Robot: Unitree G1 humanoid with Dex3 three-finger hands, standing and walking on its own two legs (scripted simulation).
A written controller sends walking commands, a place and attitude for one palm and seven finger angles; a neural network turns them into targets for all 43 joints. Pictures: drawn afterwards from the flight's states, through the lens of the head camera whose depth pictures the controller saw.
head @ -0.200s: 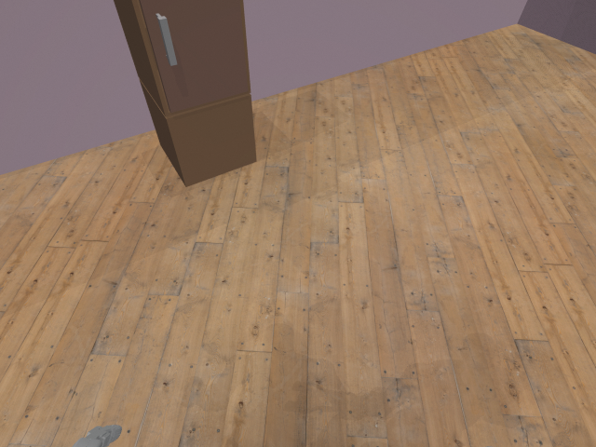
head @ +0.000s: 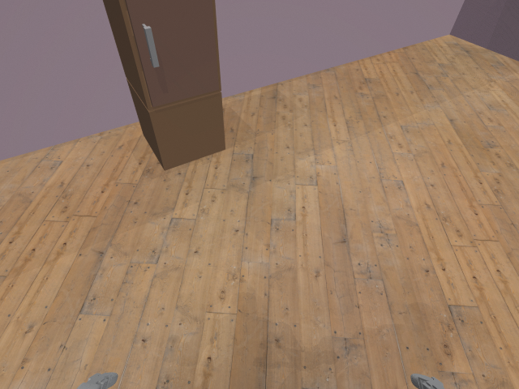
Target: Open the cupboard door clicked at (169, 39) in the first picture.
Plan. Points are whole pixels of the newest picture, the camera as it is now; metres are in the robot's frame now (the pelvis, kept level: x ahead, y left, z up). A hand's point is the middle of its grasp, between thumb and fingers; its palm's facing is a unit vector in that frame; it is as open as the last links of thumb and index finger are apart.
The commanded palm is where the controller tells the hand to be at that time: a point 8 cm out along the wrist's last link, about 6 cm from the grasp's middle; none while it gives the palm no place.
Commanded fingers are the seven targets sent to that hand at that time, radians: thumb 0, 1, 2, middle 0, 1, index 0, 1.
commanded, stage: stand and wait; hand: left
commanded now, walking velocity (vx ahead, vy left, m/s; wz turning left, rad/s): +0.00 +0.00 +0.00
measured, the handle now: (149, 45) +1.35 +0.53 -0.06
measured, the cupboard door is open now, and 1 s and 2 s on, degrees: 0 0 0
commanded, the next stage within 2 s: look at it before walking up in 0.74 s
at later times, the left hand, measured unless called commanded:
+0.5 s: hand out of the picture +0.05 +0.24 -0.15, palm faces -0.03 -0.94 -0.34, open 7.4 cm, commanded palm none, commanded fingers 0.00 0.90 0.90 -0.20 -0.30 -0.20 -0.30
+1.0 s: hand out of the picture +0.05 +0.23 -0.15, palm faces -0.04 -0.94 -0.33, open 7.4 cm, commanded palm none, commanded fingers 0.00 0.90 0.90 -0.20 -0.30 -0.20 -0.30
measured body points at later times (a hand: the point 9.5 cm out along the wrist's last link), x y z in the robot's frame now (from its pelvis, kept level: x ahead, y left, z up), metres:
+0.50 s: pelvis -0.02 -0.01 +0.01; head -0.02 -0.01 +0.46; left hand +0.05 +0.29 -0.13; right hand +0.05 -0.31 -0.13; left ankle -0.02 +0.10 -0.74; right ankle -0.02 -0.14 -0.74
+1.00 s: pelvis -0.03 -0.02 +0.01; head -0.02 -0.02 +0.46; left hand +0.05 +0.28 -0.13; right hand +0.05 -0.31 -0.13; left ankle -0.02 +0.10 -0.74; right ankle -0.02 -0.14 -0.74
